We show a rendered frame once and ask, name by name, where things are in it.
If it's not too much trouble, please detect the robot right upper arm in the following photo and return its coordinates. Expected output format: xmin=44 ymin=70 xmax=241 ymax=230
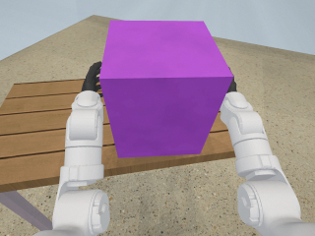
xmin=237 ymin=180 xmax=315 ymax=236

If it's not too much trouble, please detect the robot left hand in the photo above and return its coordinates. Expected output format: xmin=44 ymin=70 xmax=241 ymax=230
xmin=81 ymin=61 xmax=103 ymax=97

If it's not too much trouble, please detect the carton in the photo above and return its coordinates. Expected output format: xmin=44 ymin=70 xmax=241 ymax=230
xmin=99 ymin=20 xmax=233 ymax=158

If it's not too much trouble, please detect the right robot forearm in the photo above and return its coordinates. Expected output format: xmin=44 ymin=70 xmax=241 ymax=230
xmin=220 ymin=91 xmax=301 ymax=217

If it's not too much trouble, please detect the left robot forearm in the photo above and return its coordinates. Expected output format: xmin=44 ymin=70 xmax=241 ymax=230
xmin=52 ymin=90 xmax=104 ymax=227

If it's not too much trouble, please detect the robot left upper arm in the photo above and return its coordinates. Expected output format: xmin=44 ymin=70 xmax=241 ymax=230
xmin=32 ymin=189 xmax=110 ymax=236

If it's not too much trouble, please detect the robot right hand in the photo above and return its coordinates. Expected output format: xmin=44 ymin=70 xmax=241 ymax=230
xmin=227 ymin=67 xmax=237 ymax=93

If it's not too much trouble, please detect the table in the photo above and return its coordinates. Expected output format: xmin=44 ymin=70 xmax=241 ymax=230
xmin=0 ymin=79 xmax=236 ymax=231

